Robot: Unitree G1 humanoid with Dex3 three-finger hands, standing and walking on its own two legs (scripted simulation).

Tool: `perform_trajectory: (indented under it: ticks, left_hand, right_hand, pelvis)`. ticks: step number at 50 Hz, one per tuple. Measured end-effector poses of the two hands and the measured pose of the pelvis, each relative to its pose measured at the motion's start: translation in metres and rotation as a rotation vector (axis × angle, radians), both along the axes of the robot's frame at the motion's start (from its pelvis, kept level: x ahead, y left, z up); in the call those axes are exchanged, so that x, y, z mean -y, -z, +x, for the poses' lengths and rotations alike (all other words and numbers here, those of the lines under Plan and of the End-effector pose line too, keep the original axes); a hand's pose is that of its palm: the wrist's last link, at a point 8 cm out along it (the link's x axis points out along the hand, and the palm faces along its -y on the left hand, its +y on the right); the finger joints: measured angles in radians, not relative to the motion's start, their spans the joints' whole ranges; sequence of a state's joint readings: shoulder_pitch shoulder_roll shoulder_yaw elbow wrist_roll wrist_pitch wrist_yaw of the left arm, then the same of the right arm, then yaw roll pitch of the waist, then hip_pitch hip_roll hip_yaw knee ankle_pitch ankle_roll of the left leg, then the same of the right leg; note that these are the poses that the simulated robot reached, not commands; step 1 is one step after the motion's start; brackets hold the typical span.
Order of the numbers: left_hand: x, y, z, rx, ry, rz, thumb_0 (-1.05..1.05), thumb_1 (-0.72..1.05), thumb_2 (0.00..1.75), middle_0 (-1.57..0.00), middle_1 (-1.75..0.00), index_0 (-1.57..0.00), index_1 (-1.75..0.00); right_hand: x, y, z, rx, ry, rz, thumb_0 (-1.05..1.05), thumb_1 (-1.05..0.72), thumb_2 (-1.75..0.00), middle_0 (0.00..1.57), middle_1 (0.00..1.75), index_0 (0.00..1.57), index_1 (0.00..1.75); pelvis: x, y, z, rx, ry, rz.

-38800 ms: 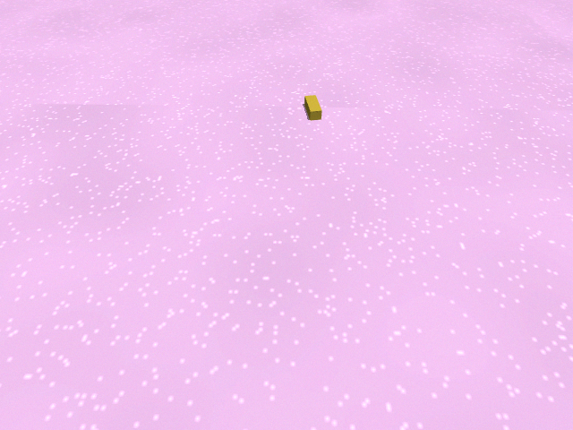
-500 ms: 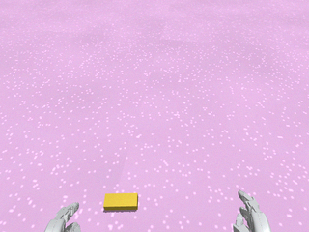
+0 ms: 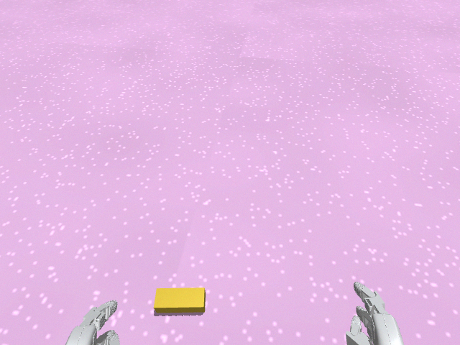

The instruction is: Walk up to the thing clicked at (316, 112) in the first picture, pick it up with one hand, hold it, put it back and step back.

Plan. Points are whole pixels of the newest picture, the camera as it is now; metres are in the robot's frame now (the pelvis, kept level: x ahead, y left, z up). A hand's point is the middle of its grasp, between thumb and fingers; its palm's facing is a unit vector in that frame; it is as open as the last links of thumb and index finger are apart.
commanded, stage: home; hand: left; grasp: from above
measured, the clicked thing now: (180, 300) +0.45 +0.19 -0.68
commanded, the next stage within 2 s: stand in 0.60 s
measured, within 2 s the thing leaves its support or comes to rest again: neither
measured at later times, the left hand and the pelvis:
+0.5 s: hand out of the picture +0.16 +0.18 -0.04, palm faces +0.05 -0.98 -0.21, open 7.4 cm; pelvis +0.00 +0.00 +0.00, yaw +0 degrees
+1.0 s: hand out of the picture +0.11 +0.23 -0.10, palm faces +0.04 -0.94 -0.33, open 7.3 cm; pelvis -0.01 +0.00 +0.04, yaw +0 degrees
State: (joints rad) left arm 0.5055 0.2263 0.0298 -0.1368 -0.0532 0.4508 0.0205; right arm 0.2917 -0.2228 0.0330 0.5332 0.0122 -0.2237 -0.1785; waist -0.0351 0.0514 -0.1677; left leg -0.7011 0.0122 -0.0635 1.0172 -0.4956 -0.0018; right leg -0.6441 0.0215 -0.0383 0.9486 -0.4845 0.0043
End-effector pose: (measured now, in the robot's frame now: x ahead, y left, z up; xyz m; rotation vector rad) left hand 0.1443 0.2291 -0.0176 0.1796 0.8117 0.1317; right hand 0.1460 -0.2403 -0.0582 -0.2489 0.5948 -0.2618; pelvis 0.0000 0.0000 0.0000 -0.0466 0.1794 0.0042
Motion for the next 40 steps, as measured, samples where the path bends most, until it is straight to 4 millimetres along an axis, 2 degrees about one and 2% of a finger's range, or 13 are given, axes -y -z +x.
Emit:
perform_trajectory:
  ticks: [35, 40]
  left_hand:
    - [-0.002, -0.001, 0.003, 0.001, 0.001, 0.003, 0.01, 0.91, 0.9, -0.2, -0.3, -0.2, -0.3]
    - [-0.018, 0.024, 0.005, 0.002, 0.04, 0.102, 0.01, 0.9, 0.9, -0.2, -0.3, -0.21, -0.3]
  right_hand:
    - [-0.001, 0.0, 0.004, 0.0, -0.002, 0.005, 0.01, -0.9, -0.9, 0.2, 0.3, 0.2, 0.3]
    - [0.005, 0.018, -0.007, -0.265, -0.14, -0.033, 0.01, -0.9, -0.9, 0.21, 0.3, 0.2, 0.3]
  pelvis:
    - [-0.002, 0.001, 0.002, -0.005, 0.0, -0.001]
    - [-0.001, -0.012, -0.007, 0.095, 0.009, 0.03]
